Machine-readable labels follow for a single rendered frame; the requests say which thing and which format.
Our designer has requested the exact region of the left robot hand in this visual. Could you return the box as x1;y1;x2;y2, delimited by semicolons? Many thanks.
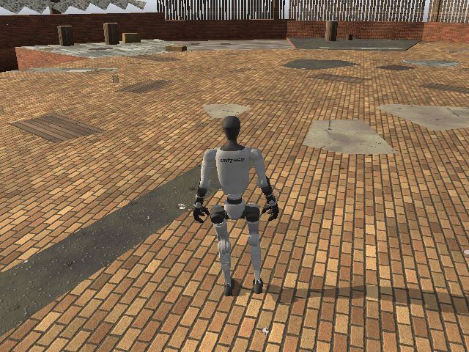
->
193;206;210;223

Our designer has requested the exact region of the right robot hand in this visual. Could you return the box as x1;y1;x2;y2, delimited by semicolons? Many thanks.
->
262;203;279;221

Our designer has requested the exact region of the left robot upper arm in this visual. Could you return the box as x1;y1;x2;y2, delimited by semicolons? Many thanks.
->
199;148;217;189

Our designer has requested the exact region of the left robot forearm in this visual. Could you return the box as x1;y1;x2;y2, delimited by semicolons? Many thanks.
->
194;178;207;208

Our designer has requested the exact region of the right robot forearm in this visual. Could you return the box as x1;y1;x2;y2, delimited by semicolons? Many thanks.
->
261;176;277;206

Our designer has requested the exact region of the right robot upper arm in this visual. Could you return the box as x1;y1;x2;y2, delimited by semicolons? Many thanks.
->
248;147;268;188

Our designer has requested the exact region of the left robot foot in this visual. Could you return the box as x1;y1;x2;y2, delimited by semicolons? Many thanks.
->
224;278;235;296

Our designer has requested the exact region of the robot head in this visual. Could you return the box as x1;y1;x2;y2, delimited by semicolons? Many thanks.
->
220;116;245;151

